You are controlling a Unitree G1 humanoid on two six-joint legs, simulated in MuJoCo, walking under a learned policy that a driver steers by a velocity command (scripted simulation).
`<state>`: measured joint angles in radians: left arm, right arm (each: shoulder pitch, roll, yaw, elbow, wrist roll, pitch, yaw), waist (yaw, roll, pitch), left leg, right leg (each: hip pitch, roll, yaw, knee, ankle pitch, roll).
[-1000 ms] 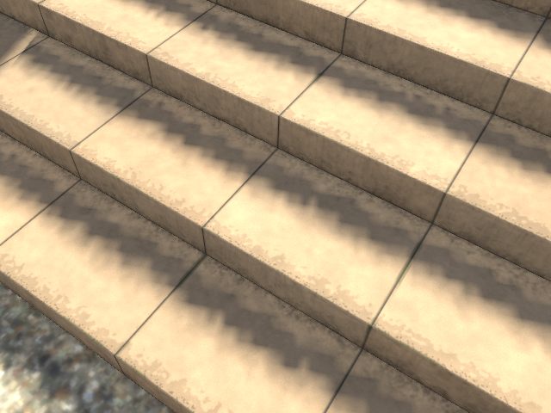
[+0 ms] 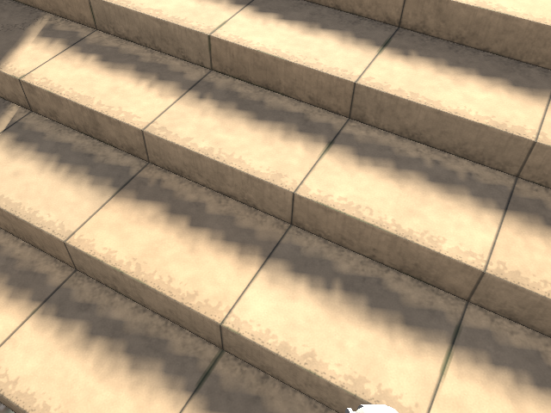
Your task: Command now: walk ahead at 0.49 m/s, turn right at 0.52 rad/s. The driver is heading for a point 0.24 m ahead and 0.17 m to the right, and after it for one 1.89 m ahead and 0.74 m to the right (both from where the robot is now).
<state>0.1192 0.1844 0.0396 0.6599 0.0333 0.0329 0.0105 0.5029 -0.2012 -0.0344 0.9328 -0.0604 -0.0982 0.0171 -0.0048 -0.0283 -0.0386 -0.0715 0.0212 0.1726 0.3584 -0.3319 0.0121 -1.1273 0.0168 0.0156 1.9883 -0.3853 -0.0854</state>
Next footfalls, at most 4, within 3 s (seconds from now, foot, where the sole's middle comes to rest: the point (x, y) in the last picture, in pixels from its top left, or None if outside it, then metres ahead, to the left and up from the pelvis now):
0.18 right None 0.27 -0.10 -0.66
0.70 left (313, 300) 0.69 -0.07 -0.54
1.24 right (473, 222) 0.83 -0.44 -0.43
1.70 left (446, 81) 1.22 -0.43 -0.31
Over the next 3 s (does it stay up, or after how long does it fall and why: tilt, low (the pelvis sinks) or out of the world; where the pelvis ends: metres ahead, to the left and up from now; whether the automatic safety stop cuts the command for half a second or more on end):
stays up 1.24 -0.60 0.46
